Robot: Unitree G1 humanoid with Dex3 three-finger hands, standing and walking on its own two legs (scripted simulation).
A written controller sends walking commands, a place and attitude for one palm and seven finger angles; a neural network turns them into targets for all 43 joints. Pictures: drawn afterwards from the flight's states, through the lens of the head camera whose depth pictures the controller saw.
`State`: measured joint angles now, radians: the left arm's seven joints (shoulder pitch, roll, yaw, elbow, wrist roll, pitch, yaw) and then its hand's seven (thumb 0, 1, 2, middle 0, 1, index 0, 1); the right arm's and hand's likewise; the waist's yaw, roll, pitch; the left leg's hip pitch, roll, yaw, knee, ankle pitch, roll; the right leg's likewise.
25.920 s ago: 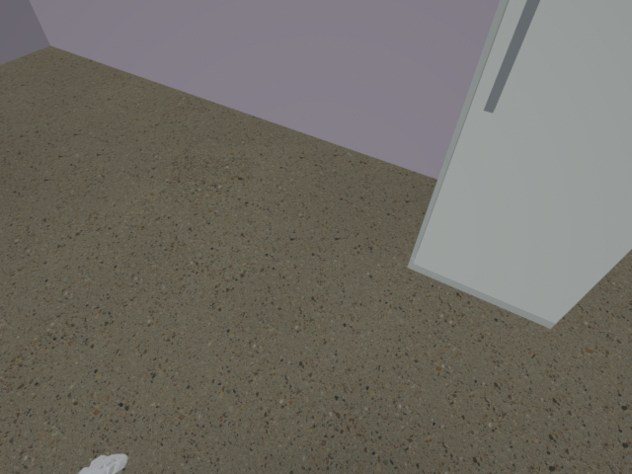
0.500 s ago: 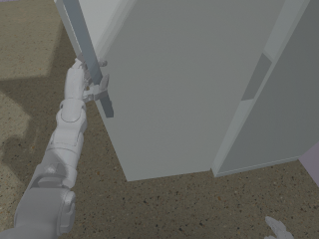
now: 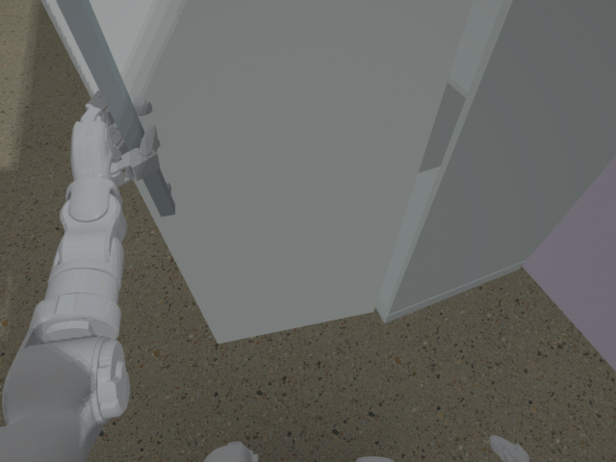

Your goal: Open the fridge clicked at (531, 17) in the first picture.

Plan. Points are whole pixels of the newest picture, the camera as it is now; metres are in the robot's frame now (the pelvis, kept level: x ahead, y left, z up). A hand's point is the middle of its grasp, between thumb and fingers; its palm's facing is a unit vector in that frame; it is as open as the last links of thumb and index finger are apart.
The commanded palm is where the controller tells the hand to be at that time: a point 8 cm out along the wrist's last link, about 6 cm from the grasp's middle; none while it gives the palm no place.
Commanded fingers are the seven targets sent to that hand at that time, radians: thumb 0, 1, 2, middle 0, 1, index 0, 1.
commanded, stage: stop walking and hold the door back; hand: left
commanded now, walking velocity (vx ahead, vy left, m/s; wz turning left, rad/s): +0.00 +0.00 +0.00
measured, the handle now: (126, 106) +0.51 +0.21 +0.19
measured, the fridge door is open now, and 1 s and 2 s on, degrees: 80 81 77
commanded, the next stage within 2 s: loosen the grip on the handle in 0.84 s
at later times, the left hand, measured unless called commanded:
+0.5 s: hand (147, 169) +0.44 +0.18 +0.15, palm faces +0.09 -0.98 -0.19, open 6.2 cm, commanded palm +0.42 +0.25 +0.13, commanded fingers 0.00 0.90 0.90 -0.45 -1.40 -0.45 -1.40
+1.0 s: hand (145, 156) +0.46 +0.18 +0.15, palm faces +0.06 -0.98 -0.18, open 6.1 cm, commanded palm +0.42 +0.23 +0.16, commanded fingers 0.00 0.42 0.67 -0.45 -1.40 -0.45 -1.40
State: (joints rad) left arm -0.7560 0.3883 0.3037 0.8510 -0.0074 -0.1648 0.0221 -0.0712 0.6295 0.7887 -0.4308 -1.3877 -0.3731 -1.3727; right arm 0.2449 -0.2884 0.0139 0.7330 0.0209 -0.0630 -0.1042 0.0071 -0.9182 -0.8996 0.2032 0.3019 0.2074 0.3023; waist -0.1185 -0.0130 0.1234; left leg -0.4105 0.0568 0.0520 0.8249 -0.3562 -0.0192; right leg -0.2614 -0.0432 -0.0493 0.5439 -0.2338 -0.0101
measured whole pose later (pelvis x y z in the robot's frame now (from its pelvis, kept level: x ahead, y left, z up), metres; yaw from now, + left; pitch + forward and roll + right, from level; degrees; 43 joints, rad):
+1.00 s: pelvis -0.02 +0.03 +0.00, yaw -2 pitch +0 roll -1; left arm -0.91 0.39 0.23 1.06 0.04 -0.18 -0.04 -0.11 0.59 0.79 -0.42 -1.39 -0.38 -1.38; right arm 0.32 -0.25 0.00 0.75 0.02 -0.09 -0.08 0.01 -0.91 -0.90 0.20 0.30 0.21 0.30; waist -0.08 -0.02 0.04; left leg -0.37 0.06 0.09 0.54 -0.17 0.01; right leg -0.30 -0.02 -0.04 0.53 -0.24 0.01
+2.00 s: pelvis +0.05 +0.02 -0.01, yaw -2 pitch +7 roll -1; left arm -0.56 0.46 0.36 0.67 -0.10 -0.10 -0.21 -0.01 -0.55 0.20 -0.26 -1.15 -0.26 -1.15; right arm 0.31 -0.27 0.00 0.65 0.04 -0.06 -0.06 0.01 -0.91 -0.90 0.20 0.30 0.21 0.30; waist -0.03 0.01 -0.07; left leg -0.45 0.05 0.05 0.63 -0.31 0.00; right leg -0.36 -0.01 -0.04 0.60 -0.36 0.00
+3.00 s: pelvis +0.02 +0.02 -0.01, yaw -1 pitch +2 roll -1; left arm -0.23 0.39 0.31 0.30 -0.20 -0.06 -0.24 -0.02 -0.55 0.20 -0.25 -1.15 -0.26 -1.15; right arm 0.22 -0.25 0.06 0.62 0.05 -0.17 -0.10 0.01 -0.91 -0.90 0.20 0.30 0.21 0.30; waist 0.03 0.02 -0.06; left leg -0.40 0.04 0.02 0.64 -0.27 0.00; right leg -0.31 -0.02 -0.07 0.61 -0.33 0.00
